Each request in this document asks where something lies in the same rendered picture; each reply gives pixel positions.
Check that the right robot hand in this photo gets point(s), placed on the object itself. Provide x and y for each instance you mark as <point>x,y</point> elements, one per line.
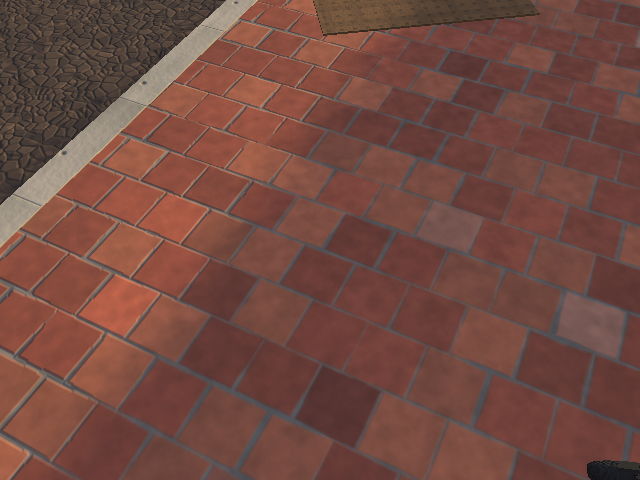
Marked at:
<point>613,470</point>

